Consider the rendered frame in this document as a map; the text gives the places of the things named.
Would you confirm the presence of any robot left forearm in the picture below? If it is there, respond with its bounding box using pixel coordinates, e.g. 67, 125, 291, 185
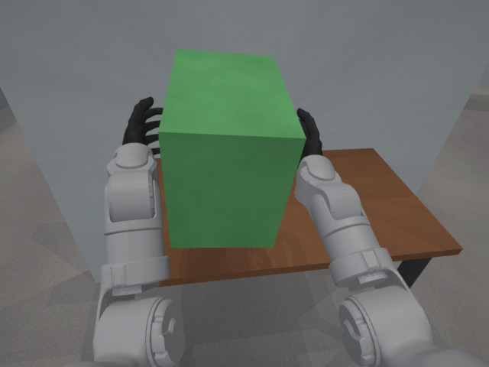
93, 143, 170, 355

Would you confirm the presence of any left robot upper arm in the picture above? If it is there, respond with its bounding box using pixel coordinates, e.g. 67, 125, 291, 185
63, 296, 186, 367

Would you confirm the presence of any robot right forearm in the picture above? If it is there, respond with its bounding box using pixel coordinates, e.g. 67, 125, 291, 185
294, 154, 432, 337

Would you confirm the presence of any robot left hand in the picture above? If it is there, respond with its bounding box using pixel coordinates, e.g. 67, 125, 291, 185
122, 97, 164, 155

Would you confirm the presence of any table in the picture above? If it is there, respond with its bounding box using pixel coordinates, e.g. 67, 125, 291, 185
155, 148, 463, 288

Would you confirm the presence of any robot right hand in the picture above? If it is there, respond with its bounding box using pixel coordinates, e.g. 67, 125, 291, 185
296, 108, 323, 170

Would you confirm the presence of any right robot upper arm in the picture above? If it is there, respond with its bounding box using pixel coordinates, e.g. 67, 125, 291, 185
338, 285, 489, 367

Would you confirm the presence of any carton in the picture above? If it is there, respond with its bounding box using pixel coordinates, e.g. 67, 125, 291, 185
158, 49, 306, 248

